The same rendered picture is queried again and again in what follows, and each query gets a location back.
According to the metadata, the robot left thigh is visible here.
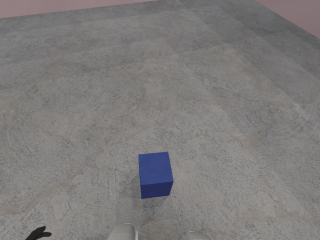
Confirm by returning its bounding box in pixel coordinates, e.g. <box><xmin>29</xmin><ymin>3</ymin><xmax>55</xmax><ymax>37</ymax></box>
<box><xmin>107</xmin><ymin>224</ymin><xmax>139</xmax><ymax>240</ymax></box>

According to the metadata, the left robot hand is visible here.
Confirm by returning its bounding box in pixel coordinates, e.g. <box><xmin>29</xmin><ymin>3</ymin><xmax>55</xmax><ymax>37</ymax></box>
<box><xmin>25</xmin><ymin>226</ymin><xmax>52</xmax><ymax>240</ymax></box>

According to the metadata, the carton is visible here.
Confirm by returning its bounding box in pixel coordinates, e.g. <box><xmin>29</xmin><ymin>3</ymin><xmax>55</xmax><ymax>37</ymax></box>
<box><xmin>138</xmin><ymin>151</ymin><xmax>174</xmax><ymax>199</ymax></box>

